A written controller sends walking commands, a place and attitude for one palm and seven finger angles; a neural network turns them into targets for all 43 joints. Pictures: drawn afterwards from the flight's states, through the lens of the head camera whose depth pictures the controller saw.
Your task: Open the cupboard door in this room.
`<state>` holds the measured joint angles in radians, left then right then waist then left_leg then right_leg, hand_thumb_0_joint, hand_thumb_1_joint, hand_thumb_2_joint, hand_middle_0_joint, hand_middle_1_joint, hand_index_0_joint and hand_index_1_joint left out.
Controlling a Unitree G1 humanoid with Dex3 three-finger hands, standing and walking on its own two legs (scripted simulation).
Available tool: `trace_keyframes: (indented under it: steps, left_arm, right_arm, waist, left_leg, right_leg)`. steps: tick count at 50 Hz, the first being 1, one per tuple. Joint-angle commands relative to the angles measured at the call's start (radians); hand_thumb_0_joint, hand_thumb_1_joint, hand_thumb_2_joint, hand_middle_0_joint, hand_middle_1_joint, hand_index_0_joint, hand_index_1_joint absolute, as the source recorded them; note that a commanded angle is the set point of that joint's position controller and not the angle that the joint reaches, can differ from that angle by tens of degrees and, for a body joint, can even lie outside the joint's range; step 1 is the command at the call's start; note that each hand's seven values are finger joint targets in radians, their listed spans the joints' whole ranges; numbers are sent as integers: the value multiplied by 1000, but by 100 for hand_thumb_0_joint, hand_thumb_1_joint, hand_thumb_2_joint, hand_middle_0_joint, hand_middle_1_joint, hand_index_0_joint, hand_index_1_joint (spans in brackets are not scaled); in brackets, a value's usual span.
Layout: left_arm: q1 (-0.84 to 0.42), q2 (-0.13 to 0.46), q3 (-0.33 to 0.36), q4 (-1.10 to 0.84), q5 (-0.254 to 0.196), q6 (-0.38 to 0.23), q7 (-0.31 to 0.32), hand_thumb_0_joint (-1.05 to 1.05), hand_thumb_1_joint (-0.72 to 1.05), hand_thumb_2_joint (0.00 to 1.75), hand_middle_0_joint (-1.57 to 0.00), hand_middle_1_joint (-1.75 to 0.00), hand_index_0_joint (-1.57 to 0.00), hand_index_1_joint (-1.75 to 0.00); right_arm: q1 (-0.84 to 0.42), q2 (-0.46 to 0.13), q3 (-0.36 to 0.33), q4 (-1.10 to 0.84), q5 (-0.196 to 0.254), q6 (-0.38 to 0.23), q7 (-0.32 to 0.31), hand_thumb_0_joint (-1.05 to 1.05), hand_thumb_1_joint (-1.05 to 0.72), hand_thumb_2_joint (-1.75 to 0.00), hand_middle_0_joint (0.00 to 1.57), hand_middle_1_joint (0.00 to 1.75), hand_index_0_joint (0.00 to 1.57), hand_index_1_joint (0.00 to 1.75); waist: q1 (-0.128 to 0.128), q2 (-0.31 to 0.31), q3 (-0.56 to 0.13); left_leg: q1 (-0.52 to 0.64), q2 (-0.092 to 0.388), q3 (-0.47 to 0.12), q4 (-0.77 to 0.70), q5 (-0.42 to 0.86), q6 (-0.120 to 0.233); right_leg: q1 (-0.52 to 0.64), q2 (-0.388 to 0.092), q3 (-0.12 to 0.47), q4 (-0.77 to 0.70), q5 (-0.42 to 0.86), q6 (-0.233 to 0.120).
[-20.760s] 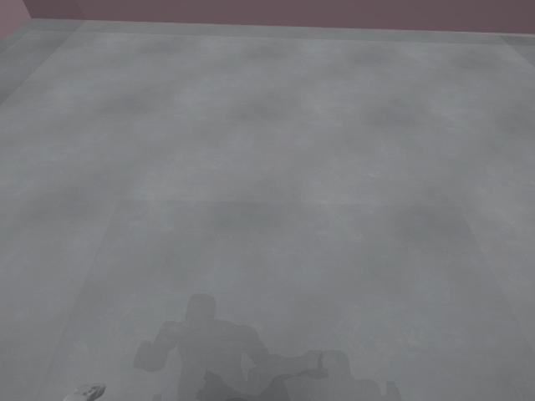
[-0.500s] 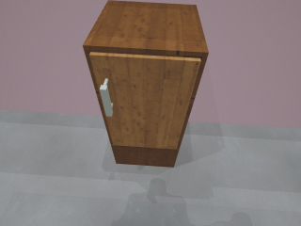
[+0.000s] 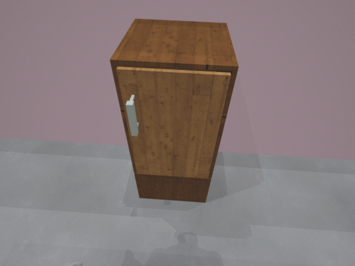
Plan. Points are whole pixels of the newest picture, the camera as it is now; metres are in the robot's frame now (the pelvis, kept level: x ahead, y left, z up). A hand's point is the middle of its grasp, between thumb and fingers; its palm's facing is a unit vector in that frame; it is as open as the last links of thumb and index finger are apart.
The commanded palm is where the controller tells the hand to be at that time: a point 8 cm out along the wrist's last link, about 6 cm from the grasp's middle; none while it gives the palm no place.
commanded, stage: come to a stop and stand still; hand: left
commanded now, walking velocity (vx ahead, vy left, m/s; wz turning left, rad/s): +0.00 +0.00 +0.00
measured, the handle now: (133, 115) +0.62 +0.19 -0.04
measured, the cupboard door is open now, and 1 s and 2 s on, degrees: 0 0 0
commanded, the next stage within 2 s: look again from close up in 0.06 s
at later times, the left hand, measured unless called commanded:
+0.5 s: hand out of the picture +0.02 +0.20 -0.17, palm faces +0.00 -0.98 -0.22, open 7.4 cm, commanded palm none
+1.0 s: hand out of the picture +0.03 +0.18 -0.17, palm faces +0.02 -0.98 -0.18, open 7.4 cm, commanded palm none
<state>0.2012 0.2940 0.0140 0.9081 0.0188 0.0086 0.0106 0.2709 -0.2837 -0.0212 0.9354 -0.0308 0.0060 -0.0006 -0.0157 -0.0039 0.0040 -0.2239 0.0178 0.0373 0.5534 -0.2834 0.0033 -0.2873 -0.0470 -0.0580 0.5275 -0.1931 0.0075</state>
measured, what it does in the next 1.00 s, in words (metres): stands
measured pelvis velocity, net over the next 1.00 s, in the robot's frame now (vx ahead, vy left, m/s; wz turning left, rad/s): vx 0.04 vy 0.01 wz -0.02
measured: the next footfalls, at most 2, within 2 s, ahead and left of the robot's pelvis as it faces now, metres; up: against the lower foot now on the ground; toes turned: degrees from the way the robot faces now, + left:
none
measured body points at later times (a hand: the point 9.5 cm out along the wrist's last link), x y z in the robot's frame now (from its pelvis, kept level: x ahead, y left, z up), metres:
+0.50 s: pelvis +0.01 +0.01 +0.01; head +0.01 +0.01 +0.46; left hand +0.02 +0.25 -0.15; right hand +0.03 -0.24 -0.14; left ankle +0.01 +0.12 -0.73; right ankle +0.06 -0.13 -0.73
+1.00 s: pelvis +0.04 +0.01 +0.00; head +0.04 +0.02 +0.45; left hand +0.03 +0.23 -0.16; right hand +0.02 -0.21 -0.15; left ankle +0.01 +0.12 -0.73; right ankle +0.06 -0.13 -0.73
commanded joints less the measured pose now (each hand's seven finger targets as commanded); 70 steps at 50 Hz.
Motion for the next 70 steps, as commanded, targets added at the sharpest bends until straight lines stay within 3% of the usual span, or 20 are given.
trace_keyframes:
  steps: [1,11,16,37,40,42,44,48,50,52,54,56,58,60,63,66,68,69,70]
  left_arm:
    - [-11,154,37,-37,0,-21,6,0,90,90,-20,-30,-20,-30]
    - [32,122,22,47,-4,-26,11,0,90,90,-20,-30,-20,-30]
    - [59,90,15,90,-5,-30,17,0,90,90,-20,-30,-20,-30]
    - [138,-27,1,153,-1,-27,35,0,90,90,-20,-30,-20,-30]
    - [150,-39,0,161,-1,-27,34,0,90,90,-20,-30,-20,-30]
    - [160,-46,4,161,4,-22,30,0,90,90,-20,-30,-20,-30]
    - [172,-52,8,156,8,-16,23,0,90,90,-20,-30,-20,-30]
    - [201,-67,16,147,10,-21,13,0,90,90,-20,-30,-20,-30]
    - [216,-76,17,145,8,-26,12,0,90,90,-20,-30,-20,-30]
    - [227,-82,15,152,4,-30,20,0,90,90,-20,-30,-20,-30]
    - [247,-82,13,166,-1,-36,31,0,90,90,-20,-30,-20,-30]
    - [257,-67,11,179,-9,-43,40,0,90,90,-20,-30,-20,-30]
    - [244,-56,15,165,-10,-36,48,0,90,90,-20,-30,-20,-30]
    - [237,-45,24,151,-9,-28,53,0,90,90,-20,-30,-20,-30]
    - [211,-39,35,124,-6,-17,55,0,90,90,-20,-30,-20,-30]
    - [173,-45,38,104,-3,-7,52,0,90,90,-20,-30,-20,-30]
    - [142,-53,33,94,0,-3,49,0,90,90,-20,-30,-20,-30]
    - [191,5,35,127,-4,-16,77,0,90,90,-20,-30,-20,-30]
    - [159,15,34,77,-5,-23,68,0,90,90,-20,-30,-20,-30]
  right_arm:
    - [-24,-159,-36,-50,3,-18,-3,0,-90,-90,20,30,20,30]
    - [2,-130,-22,40,11,-19,-5,0,-90,-90,20,30,20,30]
    - [3,-105,-16,79,17,-23,-9,0,-90,-90,20,30,20,30]
    - [32,9,-7,151,24,-21,-21,0,-90,-90,20,30,20,30]
    - [44,17,-3,159,22,-20,-22,0,-90,-90,20,30,20,30]
    - [70,20,-6,166,18,-15,-21,0,-90,-90,20,30,20,30]
    - [76,11,-13,163,13,-9,-20,0,-90,-90,20,30,20,30]
    - [106,12,-19,152,13,-13,-21,0,-90,-90,20,30,20,30]
    - [114,20,-17,151,15,-19,-23,0,-90,-90,20,30,20,30]
    - [123,39,-9,151,20,-26,-29,0,-90,-90,20,30,20,30]
    - [140,56,-2,165,23,-35,-38,0,-90,-90,20,30,20,30]
    - [143,54,-1,173,28,-37,-49,0,-90,-90,20,30,20,30]
    - [144,52,-7,169,33,-29,-55,0,-90,-90,20,30,20,30]
    - [146,51,-16,158,33,-20,-57,0,-90,-90,20,30,20,30]
    - [129,46,-32,139,28,-6,-54,0,-90,-90,20,30,20,30]
    - [103,53,-35,121,25,1,-48,0,-90,-90,20,30,20,30]
    - [90,51,-32,118,23,-4,-45,0,-90,-90,20,30,20,30]
    - [-14,-8,-38,39,41,-19,-35,0,-90,-90,20,30,20,30]
    - [39,33,-34,9,29,-16,-26,0,-90,-90,20,30,20,30]
  waist:
    - [10,-6,67]
    - [7,4,44]
    - [10,4,26]
    - [15,2,55]
    - [16,7,56]
    - [14,25,65]
    - [16,37,121]
    - [16,48,167]
    - [21,44,176]
    - [21,17,149]
    - [18,-4,84]
    - [12,-18,13]
    - [10,-5,7]
    - [9,-7,-16]
    - [9,6,-34]
    - [6,1,-34]
    - [5,20,-18]
    - [32,-55,-32]
    - [4,-44,-62]
  left_leg:
    - [-148,71,-119,-201,-173,39]
    - [-97,76,-110,-215,-88,29]
    - [-63,85,-102,-222,-10,25]
    - [-19,88,-75,-221,97,13]
    - [-26,85,-74,-235,28,13]
    - [-38,86,-89,-252,-135,23]
    - [-79,96,-108,-277,-271,37]
    - [-98,111,-124,-270,-309,59]
    - [-101,112,-119,-248,-248,63]
    - [-70,100,-84,-199,-38,52]
    - [-5,86,-37,-124,276,34]
    - [56,86,-24,-98,479,14]
    - [72,88,-17,-94,574,3]
    - [79,89,-8,-70,601,2]
    - [79,91,-4,-38,558,4]
    - [55,90,-17,-47,410,8]
    - [53,102,-38,-85,414,18]
    - [20,124,-8,72,464,-9]
    - [-27,60,-24,-3,95,0]
  right_leg:
    - [34,-62,123,-157,-218,-31]
    - [66,-75,120,-189,-147,-24]
    - [99,-74,104,-177,-40,-21]
    - [110,-71,81,-163,77,-8]
    - [118,-68,79,-170,20,-8]
    - [96,-56,72,-156,-122,-13]
    - [47,-40,63,-139,-225,-16]
    - [11,-25,64,-102,-238,-32]
    - [22,-28,72,-91,-180,-38]
    - [58,-39,81,-81,-14,-40]
    - [117,-58,83,-52,279,-39]
    - [178,-81,79,-40,566,-33]
    - [187,-88,74,-10,667,-25]
    - [189,-94,77,15,684,-26]
    - [161,-99,87,29,618,-35]
    - [133,-100,107,6,465,-47]
    - [114,-75,85,4,367,-32]
    - [109,-113,100,-8,581,-27]
    - [120,-138,143,-8,342,-64]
